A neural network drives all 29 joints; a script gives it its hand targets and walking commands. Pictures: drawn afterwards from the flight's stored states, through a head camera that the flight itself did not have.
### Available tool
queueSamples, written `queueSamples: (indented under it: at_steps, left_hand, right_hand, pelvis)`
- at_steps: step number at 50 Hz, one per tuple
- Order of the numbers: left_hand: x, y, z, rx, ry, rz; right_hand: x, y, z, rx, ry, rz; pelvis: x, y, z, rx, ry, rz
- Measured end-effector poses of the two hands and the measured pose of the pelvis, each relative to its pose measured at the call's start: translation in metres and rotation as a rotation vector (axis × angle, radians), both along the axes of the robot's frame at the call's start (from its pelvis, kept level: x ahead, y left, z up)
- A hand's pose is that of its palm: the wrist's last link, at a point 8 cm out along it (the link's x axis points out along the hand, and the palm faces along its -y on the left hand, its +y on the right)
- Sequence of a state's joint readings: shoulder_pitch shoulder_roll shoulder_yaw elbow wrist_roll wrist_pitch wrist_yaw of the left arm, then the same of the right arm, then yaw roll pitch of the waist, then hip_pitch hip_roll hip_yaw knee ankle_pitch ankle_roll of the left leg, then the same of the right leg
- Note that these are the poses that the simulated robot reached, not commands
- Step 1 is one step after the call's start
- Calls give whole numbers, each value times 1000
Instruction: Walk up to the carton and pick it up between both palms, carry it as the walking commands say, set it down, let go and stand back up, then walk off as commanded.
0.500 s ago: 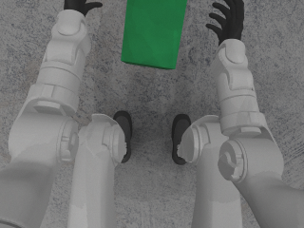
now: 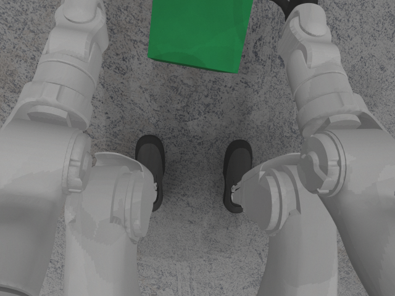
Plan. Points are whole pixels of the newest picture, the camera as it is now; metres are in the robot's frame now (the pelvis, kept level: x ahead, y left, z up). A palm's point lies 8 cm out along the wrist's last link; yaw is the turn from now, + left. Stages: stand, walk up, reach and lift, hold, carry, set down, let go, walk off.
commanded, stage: reach and lift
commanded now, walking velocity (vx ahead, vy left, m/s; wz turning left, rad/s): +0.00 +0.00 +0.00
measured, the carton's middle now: (199, 6) +0.54 +0.02 -0.30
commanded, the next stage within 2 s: none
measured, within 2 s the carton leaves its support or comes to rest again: leaves its support in 1.66 s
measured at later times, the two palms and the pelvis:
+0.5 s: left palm out of the picture +0.54 +0.17 -0.22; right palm (306, 3) +0.54 -0.14 -0.22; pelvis +0.00 -0.01 -0.01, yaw +0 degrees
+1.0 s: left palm out of the picture +0.54 +0.14 -0.22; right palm out of the picture +0.54 -0.11 -0.21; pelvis +0.00 -0.01 -0.02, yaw +0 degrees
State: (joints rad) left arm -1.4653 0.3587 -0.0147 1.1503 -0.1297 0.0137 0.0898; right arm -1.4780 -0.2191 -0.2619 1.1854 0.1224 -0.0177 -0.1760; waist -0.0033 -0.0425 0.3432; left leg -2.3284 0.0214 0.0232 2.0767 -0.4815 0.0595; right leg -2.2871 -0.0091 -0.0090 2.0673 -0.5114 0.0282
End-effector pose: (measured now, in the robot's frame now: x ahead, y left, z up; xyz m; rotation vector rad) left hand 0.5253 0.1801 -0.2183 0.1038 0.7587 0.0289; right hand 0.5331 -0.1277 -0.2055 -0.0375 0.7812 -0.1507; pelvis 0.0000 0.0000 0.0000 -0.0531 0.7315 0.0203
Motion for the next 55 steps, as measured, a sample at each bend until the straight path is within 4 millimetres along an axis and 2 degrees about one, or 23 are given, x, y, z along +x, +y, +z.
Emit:
queueSamples:
  at_steps: [3, 8, 17, 29, 36, 55]
  left_hand:
    - [1, -2, -6, 11, 18, -19]
    - [8, -8, -3, 6, -11, -20]
    - [8, -11, -2, 20, -11, -25]
    - [13, -17, -2, -4, -24, -43]
    - [16, -38, -1, -51, -17, -67]
    - [18, -39, 0, -43, 15, -45]
  right_hand:
    - [6, -8, -1, 0, -26, -14]
    - [7, -21, -4, -1, -36, -33]
    - [6, -23, -10, 22, -28, -23]
    - [7, -6, -10, 32, -25, 17]
    - [10, 18, -7, 80, -33, 38]
    - [11, 17, -6, 43, -24, 68]
  pelvis:
    - [1, 1, -5, -2, -5, 0]
    - [1, -3, -10, 8, -15, -4]
    - [1, -9, -12, 25, -15, -7]
    - [2, -7, -13, 20, -16, -13]
    - [2, -7, -13, 19, -16, -13]
    - [2, -8, -20, 22, -37, -13]
